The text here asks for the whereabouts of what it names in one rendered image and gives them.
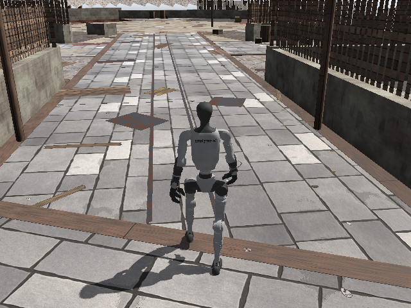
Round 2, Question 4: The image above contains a right robot forearm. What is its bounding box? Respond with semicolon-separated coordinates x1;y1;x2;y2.
228;154;238;175

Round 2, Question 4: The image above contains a left robot shin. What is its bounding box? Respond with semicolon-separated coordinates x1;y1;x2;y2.
186;198;194;235

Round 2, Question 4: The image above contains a robot left foot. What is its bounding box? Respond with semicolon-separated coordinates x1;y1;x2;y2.
185;231;194;243

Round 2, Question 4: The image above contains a robot right upper arm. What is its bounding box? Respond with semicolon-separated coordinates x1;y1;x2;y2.
218;129;235;164

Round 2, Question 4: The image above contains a robot left upper arm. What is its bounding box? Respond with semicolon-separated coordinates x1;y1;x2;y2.
177;130;192;167

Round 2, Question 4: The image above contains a robot left hand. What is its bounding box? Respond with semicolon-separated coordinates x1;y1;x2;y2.
170;187;185;203

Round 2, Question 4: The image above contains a robot right hand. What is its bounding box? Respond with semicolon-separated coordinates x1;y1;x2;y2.
222;172;237;185

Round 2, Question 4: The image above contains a left robot forearm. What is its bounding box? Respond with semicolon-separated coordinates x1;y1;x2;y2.
170;157;183;189

